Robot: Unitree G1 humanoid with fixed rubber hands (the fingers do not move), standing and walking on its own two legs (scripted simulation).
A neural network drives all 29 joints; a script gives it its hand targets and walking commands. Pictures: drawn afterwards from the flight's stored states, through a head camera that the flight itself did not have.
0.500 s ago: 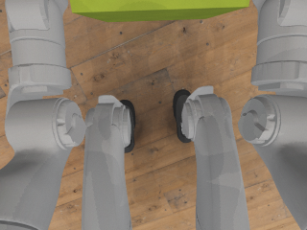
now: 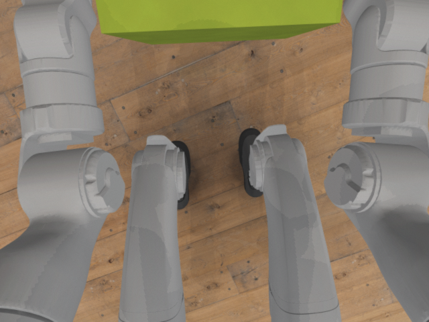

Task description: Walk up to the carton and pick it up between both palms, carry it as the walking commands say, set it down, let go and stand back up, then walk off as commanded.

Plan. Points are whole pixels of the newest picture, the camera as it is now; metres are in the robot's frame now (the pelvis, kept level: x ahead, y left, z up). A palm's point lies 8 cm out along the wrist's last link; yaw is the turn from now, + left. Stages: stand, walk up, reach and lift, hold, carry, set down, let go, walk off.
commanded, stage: reach and lift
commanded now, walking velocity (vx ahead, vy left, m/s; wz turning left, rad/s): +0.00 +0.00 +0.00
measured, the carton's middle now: out of the picture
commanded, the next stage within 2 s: none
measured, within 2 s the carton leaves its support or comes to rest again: neither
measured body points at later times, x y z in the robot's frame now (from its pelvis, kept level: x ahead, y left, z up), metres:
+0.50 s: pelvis -0.01 +0.01 +0.05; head +0.32 +0.00 +0.35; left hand +0.55 +0.15 -0.05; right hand +0.54 -0.19 -0.03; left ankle +0.13 +0.11 -0.48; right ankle +0.15 -0.12 -0.48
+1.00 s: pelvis +0.00 +0.00 +0.11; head +0.31 -0.01 +0.43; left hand +0.53 +0.15 +0.02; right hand +0.51 -0.19 +0.04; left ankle +0.13 +0.11 -0.48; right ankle +0.15 -0.12 -0.48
